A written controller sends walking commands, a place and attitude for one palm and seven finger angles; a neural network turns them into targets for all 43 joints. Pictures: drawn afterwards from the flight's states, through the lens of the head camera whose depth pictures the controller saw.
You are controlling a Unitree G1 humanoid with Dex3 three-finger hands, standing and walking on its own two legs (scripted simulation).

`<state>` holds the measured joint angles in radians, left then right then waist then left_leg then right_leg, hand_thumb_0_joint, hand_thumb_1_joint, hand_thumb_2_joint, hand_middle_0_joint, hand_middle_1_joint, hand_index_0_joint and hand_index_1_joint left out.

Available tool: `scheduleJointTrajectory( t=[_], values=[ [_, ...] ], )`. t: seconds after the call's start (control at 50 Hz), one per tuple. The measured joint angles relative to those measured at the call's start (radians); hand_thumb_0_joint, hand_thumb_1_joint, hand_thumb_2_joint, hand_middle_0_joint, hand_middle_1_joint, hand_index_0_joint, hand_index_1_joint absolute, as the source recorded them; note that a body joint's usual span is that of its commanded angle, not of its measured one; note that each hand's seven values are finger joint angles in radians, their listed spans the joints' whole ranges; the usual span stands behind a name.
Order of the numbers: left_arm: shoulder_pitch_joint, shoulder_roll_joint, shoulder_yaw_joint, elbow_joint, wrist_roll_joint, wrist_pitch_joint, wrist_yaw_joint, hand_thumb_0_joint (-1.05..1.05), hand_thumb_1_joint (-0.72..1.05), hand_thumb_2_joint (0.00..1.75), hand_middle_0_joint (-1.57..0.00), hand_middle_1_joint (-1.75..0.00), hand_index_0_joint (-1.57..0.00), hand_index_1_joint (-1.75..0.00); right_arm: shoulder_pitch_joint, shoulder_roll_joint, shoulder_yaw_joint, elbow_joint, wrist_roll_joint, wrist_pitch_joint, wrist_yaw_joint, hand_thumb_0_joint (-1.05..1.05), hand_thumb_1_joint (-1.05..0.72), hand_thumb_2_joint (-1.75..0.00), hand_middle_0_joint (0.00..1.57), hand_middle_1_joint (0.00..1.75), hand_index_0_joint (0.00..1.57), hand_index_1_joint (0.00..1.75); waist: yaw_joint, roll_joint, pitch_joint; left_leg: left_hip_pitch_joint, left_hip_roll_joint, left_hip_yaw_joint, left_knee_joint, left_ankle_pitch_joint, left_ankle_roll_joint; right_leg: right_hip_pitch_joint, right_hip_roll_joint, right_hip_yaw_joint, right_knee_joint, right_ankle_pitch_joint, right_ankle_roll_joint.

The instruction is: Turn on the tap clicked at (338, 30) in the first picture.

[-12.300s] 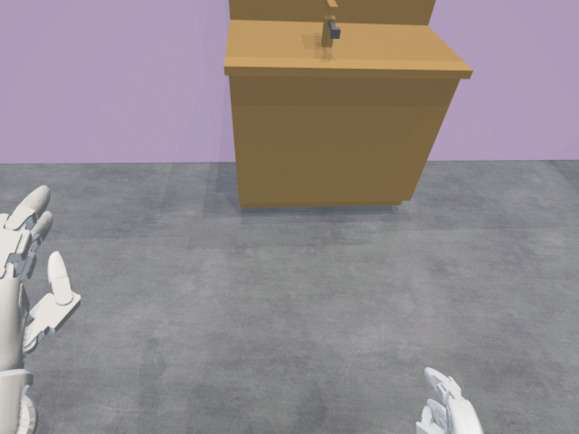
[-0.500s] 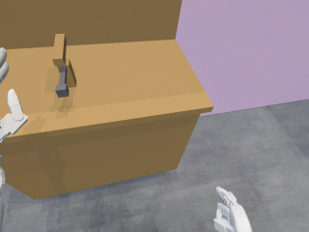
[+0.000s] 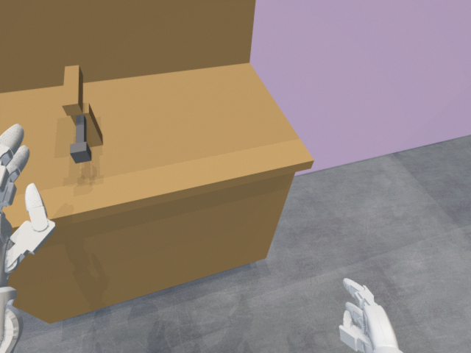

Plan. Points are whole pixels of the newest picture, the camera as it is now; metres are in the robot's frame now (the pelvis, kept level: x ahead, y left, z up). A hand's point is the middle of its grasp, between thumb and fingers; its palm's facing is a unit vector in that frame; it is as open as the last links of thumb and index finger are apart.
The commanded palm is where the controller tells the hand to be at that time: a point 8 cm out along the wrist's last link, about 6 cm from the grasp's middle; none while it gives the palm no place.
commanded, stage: come to a stop and stand still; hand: left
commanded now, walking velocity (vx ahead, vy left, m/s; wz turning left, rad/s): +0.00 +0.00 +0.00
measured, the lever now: (81, 152) +0.42 +0.34 +0.07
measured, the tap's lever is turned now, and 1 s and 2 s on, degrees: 0 0 0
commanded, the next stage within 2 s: look again from close up in 0.24 s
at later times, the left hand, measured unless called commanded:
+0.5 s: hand (38, 233) +0.21 +0.26 +0.16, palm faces +0.42 -0.84 -0.34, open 7.4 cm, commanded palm +0.16 +0.29 +0.17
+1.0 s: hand (84, 250) +0.21 +0.22 +0.12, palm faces +0.36 -0.87 -0.33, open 7.4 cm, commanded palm +0.15 +0.27 +0.17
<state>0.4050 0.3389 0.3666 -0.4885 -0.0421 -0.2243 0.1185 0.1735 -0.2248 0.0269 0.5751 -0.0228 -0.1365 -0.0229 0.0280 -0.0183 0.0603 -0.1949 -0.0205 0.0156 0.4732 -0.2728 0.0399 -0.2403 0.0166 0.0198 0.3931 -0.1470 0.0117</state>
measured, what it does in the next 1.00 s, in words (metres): stands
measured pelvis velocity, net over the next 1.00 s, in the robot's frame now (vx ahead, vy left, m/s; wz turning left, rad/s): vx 0.00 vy -0.02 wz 0.04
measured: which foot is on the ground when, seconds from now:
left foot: down 0.00-1.00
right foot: down 0.00-1.00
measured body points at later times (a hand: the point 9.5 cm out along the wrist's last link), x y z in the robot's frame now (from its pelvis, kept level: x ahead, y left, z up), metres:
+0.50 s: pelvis +0.00 +0.01 +0.00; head +0.02 +0.02 +0.45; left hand +0.18 +0.30 +0.18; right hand +0.19 -0.20 -0.07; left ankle -0.01 +0.09 -0.74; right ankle +0.04 -0.13 -0.74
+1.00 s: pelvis +0.00 -0.02 +0.00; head -0.02 -0.03 +0.45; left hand +0.19 +0.26 +0.14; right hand +0.19 -0.22 -0.09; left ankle -0.01 +0.09 -0.74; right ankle +0.04 -0.13 -0.74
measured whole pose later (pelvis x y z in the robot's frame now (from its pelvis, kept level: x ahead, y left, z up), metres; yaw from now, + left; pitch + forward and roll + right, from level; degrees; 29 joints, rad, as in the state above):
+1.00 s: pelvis +0.00 -0.02 +0.00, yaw +2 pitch -4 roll +0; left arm 0.36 0.30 0.23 -0.37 -0.05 0.08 0.06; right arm 0.20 -0.22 0.05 0.64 -0.01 -0.12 0.00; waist 0.04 0.02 0.01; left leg -0.14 -0.04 -0.02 0.48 -0.28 0.02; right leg -0.22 0.02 0.02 0.50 -0.23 -0.02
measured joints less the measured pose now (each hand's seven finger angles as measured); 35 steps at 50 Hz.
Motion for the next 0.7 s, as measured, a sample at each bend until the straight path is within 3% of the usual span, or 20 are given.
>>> scheduleJointTrajectory(
  t=[0.1,0.26,0.48,0.7],
  values=[
    [0.015,-0.008,-0.023,0.056,0.001,0.012,-0.008,0.01,0.89,0.90,-0.21,-0.31,-0.21,-0.30,-0.009,0.017,0.004,-0.010,0.003,0.017,-0.007,0.02,-0.90,-0.90,0.20,0.30,0.20,0.30,0.004,0.007,-0.027,0.010,-0.005,0.005,-0.016,0.005,0.005,0.006,-0.005,0.005,-0.009,0.002,0.005],
    [-0.018,-0.020,-0.030,0.068,-0.002,0.049,0.001,0.02,0.89,0.90,-0.21,-0.31,-0.21,-0.30,0.001,0.030,0.020,-0.012,0.002,0.028,-0.014,0.02,-0.90,-0.90,0.20,0.30,0.20,0.30,0.016,-0.002,-0.013,0.019,-0.012,-0.004,-0.029,0.016,0.008,0.020,-0.013,-0.003,-0.025,0.010,0.008],
    [0.017,0.001,-0.023,0.036,-0.006,0.036,0.004,0.02,0.89,0.90,-0.21,-0.31,-0.21,-0.30,0.009,0.028,0.014,-0.004,0.003,0.044,-0.014,0.02,-0.90,-0.90,0.20,0.30,0.20,0.30,0.001,0.008,-0.025,0.018,-0.018,-0.006,-0.037,0.021,0.012,0.023,-0.019,-0.006,-0.038,0.016,0.014],
    [0.014,-0.019,-0.040,0.050,-0.008,0.053,0.011,0.02,0.89,0.90,-0.21,-0.31,-0.21,-0.30,0.015,0.015,0.005,0.003,0.005,0.048,-0.024,0.02,-0.90,-0.90,0.20,0.30,0.20,0.30,0.006,0.009,-0.021,0.020,-0.021,-0.014,-0.041,0.026,0.013,0.029,-0.022,-0.013,-0.045,0.020,0.014]
  ],
)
